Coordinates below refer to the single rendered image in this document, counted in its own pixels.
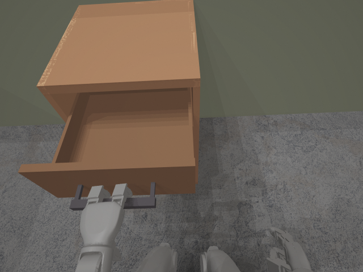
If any cabinet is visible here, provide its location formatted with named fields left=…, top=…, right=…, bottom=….
left=36, top=0, right=200, bottom=184

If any robot left thigh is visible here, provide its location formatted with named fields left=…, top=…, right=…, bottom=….
left=136, top=246, right=178, bottom=272

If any left robot forearm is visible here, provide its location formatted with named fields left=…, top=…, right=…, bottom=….
left=75, top=244, right=113, bottom=272

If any drawer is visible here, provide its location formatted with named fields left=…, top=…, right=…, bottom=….
left=18, top=87, right=195, bottom=198

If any handle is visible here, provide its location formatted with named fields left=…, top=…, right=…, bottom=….
left=69, top=182, right=156, bottom=211

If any robot right hand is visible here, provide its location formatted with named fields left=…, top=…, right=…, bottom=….
left=267, top=227, right=311, bottom=272

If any left robot shin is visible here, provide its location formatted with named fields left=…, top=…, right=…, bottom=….
left=160, top=243, right=171, bottom=249

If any robot left hand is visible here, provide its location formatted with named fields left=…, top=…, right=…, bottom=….
left=80, top=183, right=133, bottom=261

